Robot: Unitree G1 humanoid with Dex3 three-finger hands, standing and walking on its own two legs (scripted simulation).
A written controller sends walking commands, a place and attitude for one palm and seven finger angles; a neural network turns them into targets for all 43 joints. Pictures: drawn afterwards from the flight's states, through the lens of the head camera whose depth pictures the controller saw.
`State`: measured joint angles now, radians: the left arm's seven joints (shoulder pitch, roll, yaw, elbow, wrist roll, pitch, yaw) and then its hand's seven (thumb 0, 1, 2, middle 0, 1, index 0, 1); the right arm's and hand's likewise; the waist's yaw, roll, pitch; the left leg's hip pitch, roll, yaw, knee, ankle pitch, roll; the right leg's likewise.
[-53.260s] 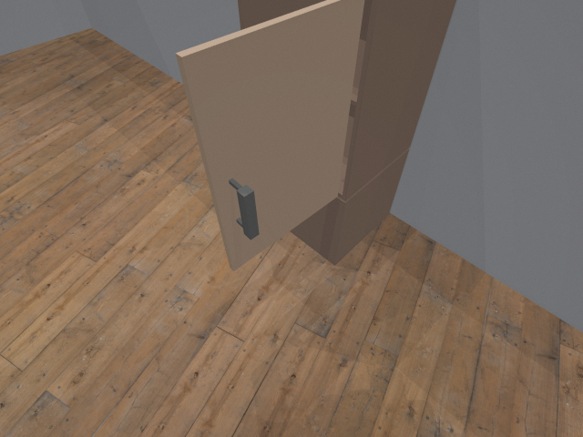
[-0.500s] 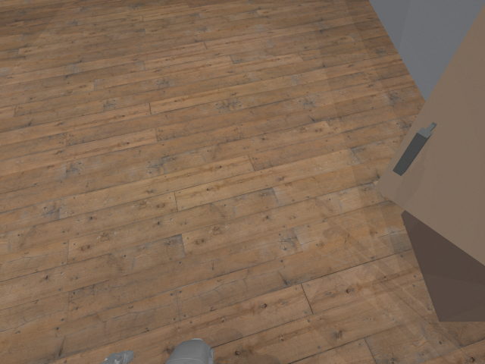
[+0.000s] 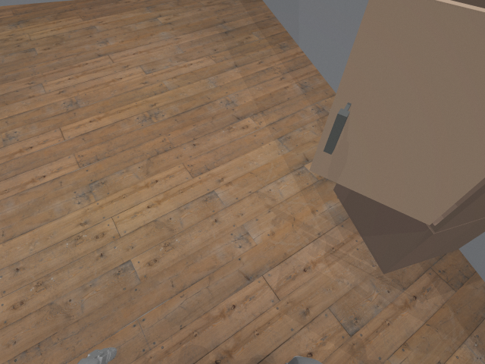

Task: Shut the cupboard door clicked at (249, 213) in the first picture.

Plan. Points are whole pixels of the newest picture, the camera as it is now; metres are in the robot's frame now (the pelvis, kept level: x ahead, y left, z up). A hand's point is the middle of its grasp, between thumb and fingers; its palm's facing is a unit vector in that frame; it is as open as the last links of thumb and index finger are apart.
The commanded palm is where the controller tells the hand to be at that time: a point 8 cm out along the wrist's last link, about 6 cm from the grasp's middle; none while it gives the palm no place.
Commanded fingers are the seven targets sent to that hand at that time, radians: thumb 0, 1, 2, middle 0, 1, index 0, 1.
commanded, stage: turn to face it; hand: left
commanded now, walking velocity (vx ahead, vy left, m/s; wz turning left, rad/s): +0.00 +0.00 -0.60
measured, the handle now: (338, 128) +0.73 -0.23 -0.10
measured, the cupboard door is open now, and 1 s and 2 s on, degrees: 42 42 42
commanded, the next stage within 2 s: take the last steps up to it in 0.68 s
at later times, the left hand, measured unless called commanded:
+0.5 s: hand (151, 361) +0.14 +0.18 -0.18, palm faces -0.21 -0.96 -0.19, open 7.4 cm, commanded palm none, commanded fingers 0.00 0.90 0.90 -0.20 -0.30 -0.20 -0.30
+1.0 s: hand (177, 352) +0.16 +0.13 -0.16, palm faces -0.38 -0.90 -0.23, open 7.4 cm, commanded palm none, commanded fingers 0.00 0.90 0.90 -0.20 -0.30 -0.20 -0.30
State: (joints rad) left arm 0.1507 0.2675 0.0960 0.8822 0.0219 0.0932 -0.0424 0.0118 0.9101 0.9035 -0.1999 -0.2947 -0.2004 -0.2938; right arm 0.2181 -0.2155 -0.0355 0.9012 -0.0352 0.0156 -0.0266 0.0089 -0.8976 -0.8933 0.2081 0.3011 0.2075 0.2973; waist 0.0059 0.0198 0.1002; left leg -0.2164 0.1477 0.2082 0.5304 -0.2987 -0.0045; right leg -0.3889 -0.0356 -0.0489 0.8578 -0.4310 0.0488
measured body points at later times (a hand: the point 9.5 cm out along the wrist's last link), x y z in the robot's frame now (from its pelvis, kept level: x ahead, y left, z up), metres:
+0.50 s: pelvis +0.02 +0.01 -0.01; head +0.06 +0.02 +0.44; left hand +0.15 +0.23 -0.17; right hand +0.04 -0.27 -0.13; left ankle +0.06 +0.11 -0.74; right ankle -0.02 -0.13 -0.73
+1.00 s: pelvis +0.02 -0.01 +0.00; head +0.02 -0.04 +0.45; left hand +0.18 +0.18 -0.14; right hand -0.08 -0.25 -0.16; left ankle +0.06 +0.10 -0.68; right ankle -0.06 -0.10 -0.74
